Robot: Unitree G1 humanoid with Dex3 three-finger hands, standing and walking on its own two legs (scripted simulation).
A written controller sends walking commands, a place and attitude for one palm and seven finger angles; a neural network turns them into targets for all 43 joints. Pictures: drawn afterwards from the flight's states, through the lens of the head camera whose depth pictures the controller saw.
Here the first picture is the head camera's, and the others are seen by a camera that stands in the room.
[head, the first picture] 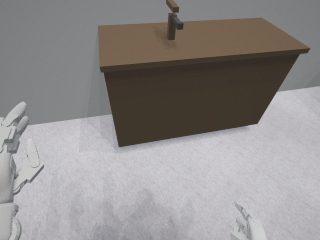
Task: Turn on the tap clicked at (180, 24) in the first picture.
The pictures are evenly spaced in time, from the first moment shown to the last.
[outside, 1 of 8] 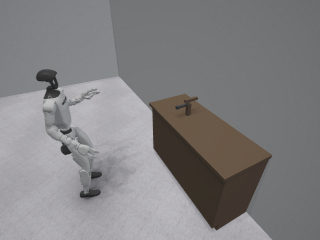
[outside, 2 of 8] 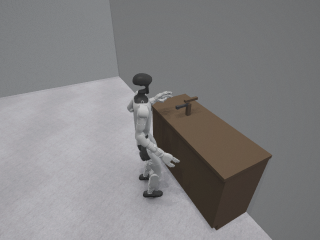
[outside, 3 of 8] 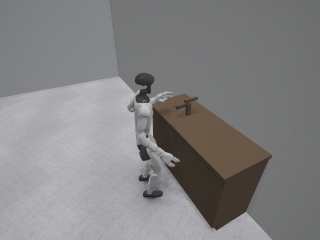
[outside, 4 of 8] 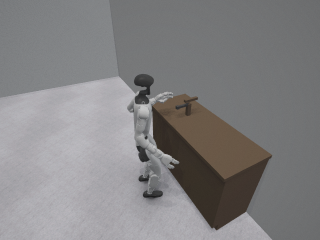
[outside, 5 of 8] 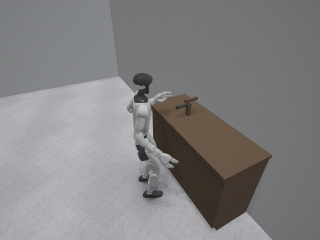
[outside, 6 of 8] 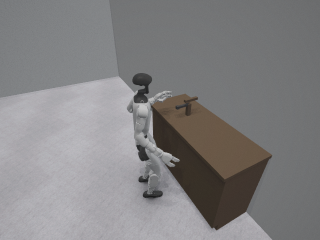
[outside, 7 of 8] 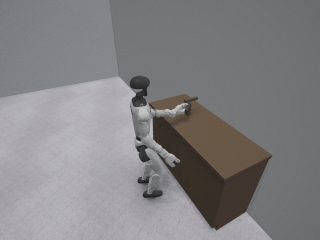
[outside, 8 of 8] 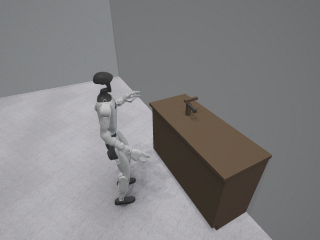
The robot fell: no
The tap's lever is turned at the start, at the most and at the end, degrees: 0 80 80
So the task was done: no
